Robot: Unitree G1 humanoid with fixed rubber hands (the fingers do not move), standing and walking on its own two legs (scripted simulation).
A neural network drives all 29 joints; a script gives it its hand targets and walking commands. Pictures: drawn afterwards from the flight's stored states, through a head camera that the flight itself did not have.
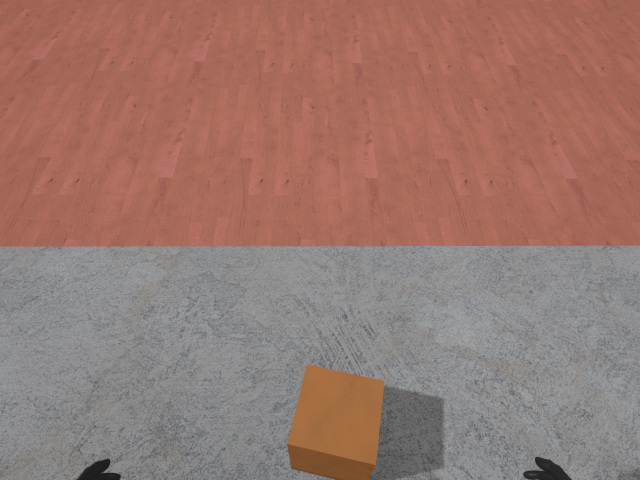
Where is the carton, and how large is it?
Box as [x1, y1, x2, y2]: [287, 365, 383, 479]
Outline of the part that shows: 307,365 287,443 291,468 335,479 368,479 375,465 383,381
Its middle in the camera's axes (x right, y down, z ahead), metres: +0.04 +0.52 +1.06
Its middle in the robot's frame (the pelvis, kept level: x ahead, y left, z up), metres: +0.38 -0.05 -0.65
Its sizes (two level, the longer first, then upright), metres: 0.210 0.200 0.250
